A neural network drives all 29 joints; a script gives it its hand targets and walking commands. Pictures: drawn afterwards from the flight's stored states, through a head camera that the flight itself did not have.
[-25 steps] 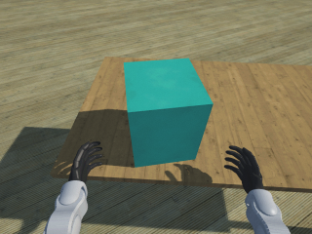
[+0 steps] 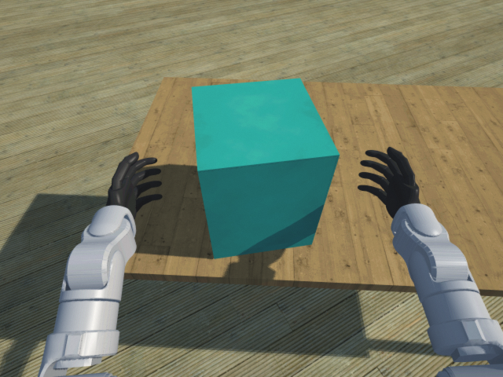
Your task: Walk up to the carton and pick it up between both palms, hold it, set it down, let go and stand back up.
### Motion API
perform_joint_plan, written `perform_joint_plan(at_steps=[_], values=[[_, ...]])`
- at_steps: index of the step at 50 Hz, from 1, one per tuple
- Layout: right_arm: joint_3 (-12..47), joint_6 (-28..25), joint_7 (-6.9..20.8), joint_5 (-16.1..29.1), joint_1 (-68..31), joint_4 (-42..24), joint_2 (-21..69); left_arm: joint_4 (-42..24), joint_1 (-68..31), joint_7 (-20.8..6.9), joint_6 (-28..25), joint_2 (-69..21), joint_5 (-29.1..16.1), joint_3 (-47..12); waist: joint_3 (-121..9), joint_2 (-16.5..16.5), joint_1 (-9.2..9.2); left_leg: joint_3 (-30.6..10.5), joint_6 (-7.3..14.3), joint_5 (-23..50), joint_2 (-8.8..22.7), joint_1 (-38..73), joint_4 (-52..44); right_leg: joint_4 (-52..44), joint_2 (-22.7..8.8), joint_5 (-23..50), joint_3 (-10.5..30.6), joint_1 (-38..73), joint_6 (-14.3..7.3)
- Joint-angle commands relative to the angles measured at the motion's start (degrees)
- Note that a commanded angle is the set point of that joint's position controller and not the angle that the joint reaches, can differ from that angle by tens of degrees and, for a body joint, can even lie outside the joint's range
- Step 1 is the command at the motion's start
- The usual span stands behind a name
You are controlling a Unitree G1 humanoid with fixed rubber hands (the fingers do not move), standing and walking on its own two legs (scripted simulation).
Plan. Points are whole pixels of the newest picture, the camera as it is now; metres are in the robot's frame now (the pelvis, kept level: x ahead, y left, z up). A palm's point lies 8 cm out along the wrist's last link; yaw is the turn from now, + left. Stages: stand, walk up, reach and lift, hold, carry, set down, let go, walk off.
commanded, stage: reach and lift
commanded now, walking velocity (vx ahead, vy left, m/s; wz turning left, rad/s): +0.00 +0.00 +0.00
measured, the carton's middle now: (255, 171) +0.47 +0.04 +0.06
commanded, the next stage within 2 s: none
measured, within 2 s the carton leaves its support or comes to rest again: neither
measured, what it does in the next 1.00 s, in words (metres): stands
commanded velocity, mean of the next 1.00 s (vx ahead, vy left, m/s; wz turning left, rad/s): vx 0.00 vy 0.00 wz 0.00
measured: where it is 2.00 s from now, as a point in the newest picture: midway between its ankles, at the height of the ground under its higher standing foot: outside the picture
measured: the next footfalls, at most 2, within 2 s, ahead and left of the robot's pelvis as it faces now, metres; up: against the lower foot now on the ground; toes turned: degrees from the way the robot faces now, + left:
none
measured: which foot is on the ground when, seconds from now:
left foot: down 0.00-1.00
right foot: down 0.00-1.00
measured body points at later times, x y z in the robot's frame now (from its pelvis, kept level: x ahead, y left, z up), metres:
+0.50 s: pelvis +0.00 +0.00 +0.00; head +0.02 +0.01 +0.45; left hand +0.41 +0.24 +0.16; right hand +0.45 -0.18 +0.16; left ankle -0.01 +0.13 -0.75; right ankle +0.01 -0.11 -0.75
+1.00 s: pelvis +0.00 +0.00 +0.00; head +0.03 +0.00 +0.44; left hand +0.45 +0.24 +0.20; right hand +0.49 -0.16 +0.21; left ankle -0.01 +0.13 -0.75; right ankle +0.01 -0.11 -0.75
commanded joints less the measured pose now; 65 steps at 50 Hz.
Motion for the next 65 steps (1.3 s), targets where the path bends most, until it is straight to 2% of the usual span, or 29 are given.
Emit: perform_joint_plan(at_steps=[1,2,3,4,7,12,14,15,18,20,23,24,25,29,33,34,35,36,38,40,42,48,50,52,55,57,60,63,65], values=[[-2.9,-0.2,-0.1,1.4,-24.5,-8.7,-9.3,-10.0,-25.3,-0.3,-0.6,9.6,0.4,3.4,-26.7,1.1,0.32,-0.9,0.0,19.5,-3.5,8.0,1.2,0.2,1.3,19.1,0.9,8.2,1.6],[-3.6,0.3,0.0,1.3,-25.9,-7.7,-9.6,-8.9,-26.5,-0.3,-0.1,9.5,0.3,3.0,-26.3,1.3,-0.27,-1.0,0.0,18.7,-3.4,7.7,1.1,0.0,1.2,18.6,0.9,7.2,1.7],[-2.6,0.5,0.1,1.8,-24.3,-7.3,-9.4,-7.9,-24.6,-0.4,0.4,9.4,0.9,3.7,-26.7,0.8,0.35,-1.0,0.0,19.6,-3.4,8.1,1.3,0.1,1.1,19.8,1.0,8.6,1.7],[-3.0,0.6,0.1,1.8,-28.4,-9.2,-10.6,-9.1,-28.3,-0.5,0.5,11.0,0.2,3.8,-29.4,-0.5,0.00,-0.9,0.2,20.0,-3.5,7.7,1.5,0.6,1.2,21.4,0.9,8.9,2.3],[-3.5,1.2,0.1,2.1,-32.1,-6.0,-11.1,-6.1,-32.3,-0.6,0.7,11.8,-0.7,3.2,-28.9,-0.6,-0.90,-1.3,0.3,19.9,-3.5,6.8,1.9,1.1,1.3,22.6,0.5,9.2,2.4],[-4.1,1.6,0.6,2.2,-37.0,-2.5,-11.8,-3.7,-38.8,0.2,0.3,13.8,-1.3,2.5,-33.6,2.0,-0.51,-1.6,-0.3,21.1,-3.0,8.6,3.0,0.9,1.4,21.1,-0.2,7.1,1.9],[-3.4,2.2,0.9,2.4,-41.9,1.3,-12.3,2.6,-42.5,0.1,0.7,14.6,-1.5,2.4,-31.9,0.5,-0.64,-1.9,0.4,19.0,-3.1,6.5,2.9,1.0,1.1,20.8,0.0,6.9,2.2],[-3.2,2.1,1.1,2.9,-39.7,2.2,-12.0,2.8,-40.2,0.1,0.2,13.7,-1.6,1.6,-32.8,0.8,-0.56,-2.1,0.2,19.0,-2.9,6.6,2.8,1.2,1.1,20.7,-0.2,7.7,2.1],[-5.2,1.4,1.5,3.0,-45.6,1.7,-14.1,-0.2,-47.2,0.9,-0.5,15.7,-2.5,1.1,-38.7,2.2,-0.72,-2.1,-0.8,23.0,-2.8,8.4,4.5,1.7,1.7,23.0,-0.9,6.7,2.1],[-4.2,1.8,1.9,3.3,-46.9,6.1,-14.4,4.2,-48.1,0.9,0.1,15.7,-2.0,0.5,-36.2,2.7,-0.75,-2.3,-0.8,23.3,-2.8,8.6,4.7,1.4,1.6,23.3,-1.0,6.0,1.9],[-3.5,2.6,2.6,2.4,-49.9,13.1,-13.5,12.6,-50.6,1.0,-0.6,15.5,-2.9,-1.0,-33.5,0.2,-0.52,-2.5,0.5,16.7,-2.5,4.6,2.8,0.6,1.2,16.9,-0.9,4.8,1.8],[-3.4,2.3,2.8,2.8,-52.6,11.9,-14.0,12.2,-53.4,1.4,-1.4,16.5,-3.4,-1.3,-36.3,0.7,0.02,-2.3,0.5,16.8,-2.5,4.5,2.9,1.0,1.1,17.4,-0.7,5.2,2.0],[-4.4,1.9,2.8,2.8,-54.7,11.4,-14.1,10.7,-56.3,1.8,-1.9,16.8,-4.1,-2.0,-39.3,2.0,-0.23,-2.5,0.1,18.1,-2.5,4.8,3.6,1.6,1.1,18.7,-0.8,5.2,2.0],[-2.6,1.4,2.5,4.0,-57.3,13.7,-15.3,12.5,-58.2,1.8,-2.0,17.9,-3.7,-1.1,-42.2,1.6,0.82,-2.2,-0.5,27.1,-2.6,7.4,5.8,2.4,1.7,28.0,-1.2,7.4,2.4],[-0.8,2.1,2.7,4.1,-61.1,22.3,-14.5,23.0,-60.7,1.1,-2.6,18.1,-4.0,-2.6,-37.1,-1.3,1.05,-2.3,0.5,20.2,-2.6,2.5,3.4,1.7,1.3,22.9,-1.0,7.2,2.8],[-1.9,1.6,2.8,4.4,-63.7,19.7,-15.4,19.9,-64.1,1.5,-3.5,18.2,-4.8,-3.8,-41.4,0.2,0.64,-2.4,-0.2,21.5,-2.4,3.8,3.7,1.9,1.5,23.1,-1.5,6.4,2.6],[-1.4,1.5,2.9,4.2,-62.8,21.3,-14.6,22.0,-63.2,1.7,-3.5,17.2,-4.9,-4.4,-40.1,0.1,0.46,-2.5,-0.4,22.8,-2.2,4.8,4.4,1.6,1.8,22.9,-1.6,5.3,2.3],[-2.6,1.4,2.9,4.0,-66.0,20.8,-15.7,19.5,-67.7,2.0,-4.1,18.1,-5.0,-4.5,-43.7,2.2,0.49,-2.5,-1.1,23.8,-2.1,5.6,4.8,1.6,1.9,22.8,-2.1,4.2,2.0],[-2.0,1.7,3.1,3.9,-67.0,24.4,-15.5,24.0,-68.5,2.1,-4.4,17.9,-6.2,-6.0,-42.5,1.2,-0.27,-2.6,-0.6,22.4,-2.1,5.5,4.8,1.0,1.7,21.7,-1.9,3.2,1.8],[-2.2,1.4,3.1,3.5,-70.2,24.0,-15.3,25.5,-71.8,2.5,-5.6,18.9,-7.4,-6.6,-45.3,1.2,0.40,-2.4,-0.5,20.0,-2.2,3.8,4.7,1.4,1.2,20.1,-1.8,2.7,1.8],[-1.2,2.0,3.1,3.8,-71.2,29.0,-15.1,31.1,-72.7,2.5,-6.1,19.5,-7.0,-7.0,-43.4,1.4,0.56,-2.7,-0.2,20.0,-2.1,2.5,4.4,1.6,0.9,20.5,-1.5,3.0,1.9],[-2.4,1.3,2.6,2.7,-76.0,30.8,-14.9,34.7,-79.1,2.7,-8.9,20.6,-7.9,-8.4,-48.7,2.3,0.40,-2.4,-1.2,20.3,-2.4,-0.4,5.0,2.6,0.7,22.8,-1.9,3.9,2.1],[-2.6,0.9,2.2,2.3,-78.0,28.6,-15.1,34.9,-80.7,3.0,-9.8,21.6,-8.9,-8.1,-52.6,1.2,0.95,-2.2,-1.1,20.8,-2.4,-0.9,5.2,3.4,0.8,24.6,-2.2,4.7,2.4],[-2.4,1.3,1.9,1.7,-79.4,29.9,-14.7,37.1,-81.7,2.8,-10.5,21.7,-9.6,-8.5,-52.7,-0.8,0.13,-2.4,-0.7,20.4,-2.5,-2.1,5.1,3.8,0.9,26.0,-2.2,5.2,2.7],[-1.4,1.9,1.9,2.6,-79.2,36.5,-15.2,41.1,-82.3,2.6,-10.4,20.5,-8.8,-9.8,-50.3,2.1,-0.41,-2.8,-1.7,24.0,-2.3,0.0,5.8,3.7,1.2,27.8,-2.5,3.6,2.0],[-0.4,1.5,2.1,3.6,-80.4,37.1,-15.5,42.5,-83.1,2.2,-10.8,20.2,-9.0,-10.3,-50.8,2.8,-0.28,-2.8,-2.1,25.2,-2.3,-0.6,6.0,3.8,1.1,29.5,-2.7,3.6,2.0],[0.4,1.4,2.1,4.1,-80.6,38.0,-15.0,45.7,-82.3,1.7,-11.6,21.1,-9.6,-10.3,-49.7,0.2,-0.45,-2.9,-1.3,23.2,-2.5,-2.2,5.2,3.6,1.0,28.9,-2.4,4.9,2.6],[1.7,0.9,2.1,4.7,-79.5,39.4,-12.9,48.1,-81.7,1.1,-13.9,21.6,-9.0,-10.0,-48.2,0.0,0.59,-2.7,-0.9,23.0,-2.8,-4.8,4.4,3.9,0.5,30.0,-2.0,7.8,2.8],[2.3,0.3,2.3,4.5,-77.4,41.8,-11.9,51.2,-79.7,0.5,-15.3,20.8,-8.3,-10.6,-45.3,0.4,0.23,-2.9,-1.0,21.0,-2.6,-5.6,3.2,3.7,0.2,28.4,-1.9,7.6,2.8]])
